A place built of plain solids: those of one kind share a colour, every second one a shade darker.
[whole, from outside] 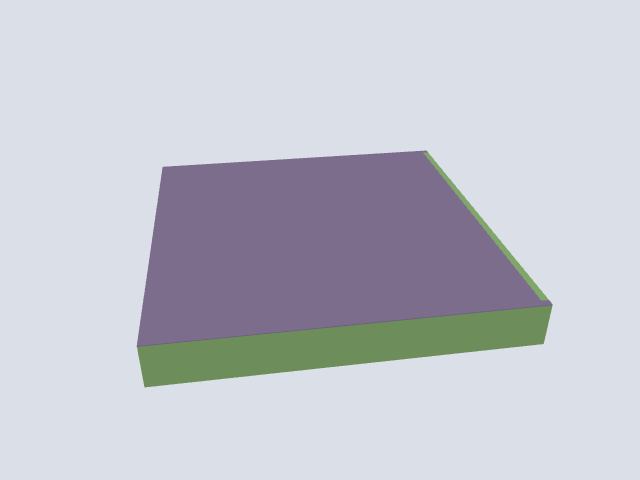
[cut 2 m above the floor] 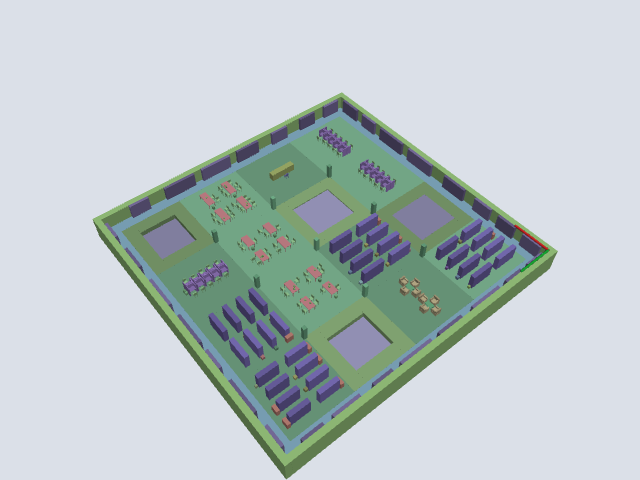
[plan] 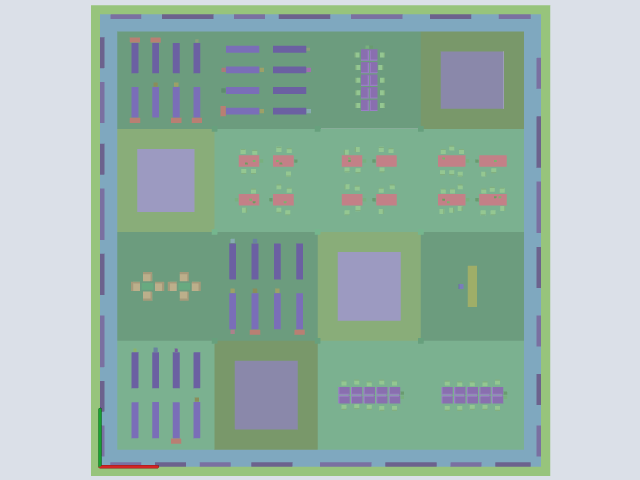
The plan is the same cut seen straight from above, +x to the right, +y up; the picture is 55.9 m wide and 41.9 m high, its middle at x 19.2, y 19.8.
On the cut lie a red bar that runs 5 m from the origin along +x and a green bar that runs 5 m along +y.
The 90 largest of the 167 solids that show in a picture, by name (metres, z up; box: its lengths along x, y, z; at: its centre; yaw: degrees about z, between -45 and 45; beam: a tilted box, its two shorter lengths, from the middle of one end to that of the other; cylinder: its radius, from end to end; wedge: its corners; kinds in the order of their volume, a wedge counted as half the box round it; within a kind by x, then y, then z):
{
 "floor_bay_1": {"box": [8.5, 9.5, 1.5], "at": [5.75, 6.25, -0.75]},
 "floor_bay_2": {"box": [8.5, 9.5, 1.5], "at": [5.75, 15.75, -0.75]},
 "floor_bay_3": {"box": [8.5, 8.5, 1.5], "at": [5.75, 33.75, -0.75]},
 "floor_bay_4": {"box": [9.0, 9.5, 1.5], "at": [14.5, 15.75, -0.75]},
 "floor_bay_5": {"box": [9.0, 9.0, 1.5], "at": [14.5, 25.0, -0.75]},
 "floor_bay_6": {"box": [9.0, 8.5, 1.5], "at": [14.5, 33.75, -0.75]},
 "floor_bay_7": {"box": [9.0, 9.5, 1.5], "at": [23.5, 6.25, -0.75]},
 "floor_bay_8": {"box": [9.0, 9.0, 1.5], "at": [23.5, 25.0, -0.75]},
 "floor_bay_9": {"box": [9.0, 8.5, 1.5], "at": [23.5, 33.75, -0.75]},
 "floor_bay_10": {"box": [9.0, 9.5, 1.5], "at": [32.5, 6.25, -0.75]},
 "floor_bay_11": {"box": [9.0, 9.5, 1.5], "at": [32.5, 15.75, -0.75]},
 "floor_bay_12": {"box": [9.0, 9.0, 1.5], "at": [32.5, 25.0, -0.75]},
 "wall_1": {"box": [0.8, 39.5, 5.0], "at": [-0.4, 19.75, 1.0]},
 "wall_2": {"box": [40.1, 0.8, 5.0], "at": [19.25, -0.4, 1.0]},
 "wall_3": {"box": [40.1, 0.8, 5.0], "at": [19.25, 39.9, 1.0]},
 "wall_4": {"box": [0.8, 39.5, 5.0], "at": [38.9, 19.75, 1.0]},
 "floor_aisle_1": {"box": [1.5, 36.5, 1.5], "at": [0.75, 19.75, -0.75]},
 "floor_aisle_2": {"box": [38.5, 1.5, 1.5], "at": [19.25, 0.75, -0.75]},
 "floor_aisle_3": {"box": [38.5, 1.5, 1.5], "at": [19.25, 38.75, -0.75]},
 "floor_aisle_4": {"box": [1.5, 36.5, 1.5], "at": [37.75, 19.75, -0.75]},
 "floor_rim_1": {"box": [1.75, 5.5, 1.5], "at": [2.37, 25.0, -0.75]},
 "floor_rim_2": {"box": [8.5, 1.75, 1.5], "at": [5.75, 21.37, -0.75]},
 "floor_rim_3": {"box": [8.5, 1.75, 1.5], "at": [5.75, 28.63, -0.75]},
 "floor_rim_4": {"box": [1.75, 5.5, 1.5], "at": [9.13, 25.0, -0.75]},
 "floor_rim_5": {"box": [1.75, 6.0, 1.5], "at": [10.87, 6.25, -0.75]},
 "floor_rim_6": {"box": [9.0, 1.75, 1.5], "at": [14.5, 2.37, -0.75]},
 "floor_rim_7": {"box": [9.0, 1.75, 1.5], "at": [14.5, 10.13, -0.75]},
 "floor_rim_8": {"box": [1.75, 6.0, 1.5], "at": [18.13, 6.25, -0.75]},
 "floor_rim_9": {"box": [1.75, 6.0, 1.5], "at": [19.87, 15.75, -0.75]},
 "floor_rim_10": {"box": [9.0, 1.75, 1.5], "at": [23.5, 11.87, -0.75]},
 "floor_rim_11": {"box": [9.0, 1.75, 1.5], "at": [23.5, 19.63, -0.75]},
 "floor_rim_12": {"box": [1.75, 6.0, 1.5], "at": [27.13, 15.75, -0.75]},
 "floor_rim_13": {"box": [1.75, 5.0, 1.5], "at": [28.87, 33.75, -0.75]},
 "floor_rim_14": {"box": [9.0, 1.75, 1.5], "at": [32.5, 30.37, -0.75]},
 "floor_rim_15": {"box": [9.0, 1.75, 1.5], "at": [32.5, 37.13, -0.75]},
 "floor_rim_16": {"box": [1.75, 5.0, 1.5], "at": [36.13, 33.75, -0.75]},
 "ceil_hall_1": {"box": [40.1, 41.1, 0.1], "at": [19.25, 19.75, 3.45]},
 "floor_well_1": {"box": [5.0, 5.5, 0.74], "at": [5.75, 25.0, -1.13]},
 "floor_well_2": {"box": [5.5, 6.0, 1.5], "at": [14.5, 6.25, -0.75]},
 "floor_well_3": {"box": [5.5, 6.0, 1.36], "at": [23.5, 15.75, -0.82]},
 "floor_well_4": {"box": [5.5, 5.0, 0.8], "at": [32.5, 33.75, -1.1]},
 "range_1": {"box": [0.6, 3.15, 2.1], "at": [3.05, 4.08, 1.05]},
 "range_2": {"box": [0.6, 3.15, 2.1], "at": [3.05, 8.43, 1.05]},
 "range_3": {"box": [0.6, 2.65, 2.1], "at": [3.05, 31.82, 1.05]},
 "range_4": {"box": [0.6, 2.65, 2.1], "at": [3.05, 35.67, 1.05]},
 "range_5": {"box": [0.6, 3.15, 2.1], "at": [4.85, 4.08, 1.05]},
 "range_6": {"box": [0.6, 3.15, 2.1], "at": [4.85, 8.43, 1.05]},
 "range_7": {"box": [0.6, 2.65, 2.1], "at": [4.85, 31.82, 1.05]},
 "range_8": {"box": [0.6, 2.65, 2.1], "at": [4.85, 35.67, 1.05]},
 "range_9": {"box": [0.6, 3.15, 2.1], "at": [6.65, 4.08, 1.05]},
 "range_10": {"box": [0.6, 3.15, 2.1], "at": [6.65, 8.43, 1.05]},
 "range_11": {"box": [0.6, 2.65, 2.1], "at": [6.65, 31.82, 1.05]},
 "range_12": {"box": [0.6, 2.65, 2.1], "at": [6.65, 35.67, 1.05]},
 "range_13": {"box": [0.6, 3.15, 2.1], "at": [8.45, 4.08, 1.05]},
 "range_14": {"box": [0.6, 3.15, 2.1], "at": [8.45, 8.43, 1.05]},
 "range_15": {"box": [0.6, 2.65, 2.1], "at": [8.45, 31.82, 1.05]},
 "range_16": {"box": [0.6, 2.65, 2.1], "at": [8.45, 35.67, 1.05]},
 "range_17": {"box": [0.6, 3.15, 2.1], "at": [11.57, 13.57, 1.05]},
 "range_18": {"box": [0.6, 3.15, 2.1], "at": [11.57, 17.93, 1.05]},
 "range_19": {"box": [2.9, 0.6, 2.1], "at": [12.45, 31.05, 1.05]},
 "range_20": {"box": [2.9, 0.6, 2.1], "at": [12.45, 32.85, 1.05]},
 "range_21": {"box": [2.9, 0.6, 2.1], "at": [12.45, 34.65, 1.05]},
 "range_22": {"box": [2.9, 0.6, 2.1], "at": [12.45, 36.45, 1.05]},
 "range_23": {"box": [0.6, 3.15, 2.1], "at": [13.53, 13.57, 1.05]},
 "range_24": {"box": [0.6, 3.15, 2.1], "at": [13.53, 17.93, 1.05]},
 "range_25": {"box": [0.6, 3.15, 2.1], "at": [15.47, 13.57, 1.05]},
 "range_26": {"box": [0.6, 3.15, 2.1], "at": [15.47, 17.93, 1.05]},
 "range_27": {"box": [2.9, 0.6, 2.1], "at": [16.55, 31.05, 1.05]},
 "range_28": {"box": [2.9, 0.6, 2.1], "at": [16.55, 32.85, 1.05]},
 "range_29": {"box": [2.9, 0.6, 2.1], "at": [16.55, 34.65, 1.05]},
 "range_30": {"box": [2.9, 0.6, 2.1], "at": [16.55, 36.45, 1.05]},
 "range_31": {"box": [0.6, 3.15, 2.1], "at": [17.43, 13.57, 1.05]},
 "range_32": {"box": [0.6, 3.15, 2.1], "at": [17.43, 17.93, 1.05]},
 "wallshelf_1": {"box": [0.4, 4.5, 2.1], "at": [0.2, 10.95, 1.05]},
 "wallshelf_2": {"box": [0.4, 3.6, 2.1], "at": [0.2, 16.8, 1.05]},
 "wallshelf_3": {"box": [0.4, 4.5, 2.1], "at": [0.2, 22.05, 1.05]},
 "wallshelf_4": {"box": [0.4, 3.6, 2.1], "at": [0.2, 31.8, 1.05]},
 "wallshelf_5": {"box": [4.5, 0.4, 2.1], "at": [7.65, 39.3, 1.05]},
 "wallshelf_6": {"box": [3.6, 0.4, 2.1], "at": [15.0, 0.2, 1.05]},
 "wallshelf_7": {"box": [4.5, 0.4, 2.1], "at": [17.85, 39.3, 1.05]},
 "wallshelf_8": {"box": [4.5, 0.4, 2.1], "at": [21.45, 0.2, 1.05]},
 "wallshelf_9": {"box": [4.5, 0.4, 2.1], "at": [24.15, 39.3, 1.05]},
 "wallshelf_10": {"box": [4.5, 0.4, 2.1], "at": [27.15, 0.2, 1.05]},
 "wallshelf_11": {"box": [3.6, 0.4, 2.1], "at": [30.6, 39.3, 1.05]},
 "wallshelf_12": {"box": [3.1, 0.4, 2.1], "at": [36.05, 0.2, 1.05]},
 "wallshelf_13": {"box": [2.8, 0.4, 2.1], "at": [36.2, 39.3, 1.05]},
 "wallshelf_14": {"box": [0.4, 3.6, 2.1], "at": [38.3, 17.4, 1.05]},
 "wallshelf_15": {"box": [0.4, 4.5, 2.1], "at": [38.3, 22.65, 1.05]},
 "wallshelf_16": {"box": [0.4, 4.5, 2.1], "at": [38.3, 28.35, 1.05]},
 "desk_counter_1": {"box": [0.8, 3.6, 1.05], "at": [32.5, 15.75, 0.53]}
}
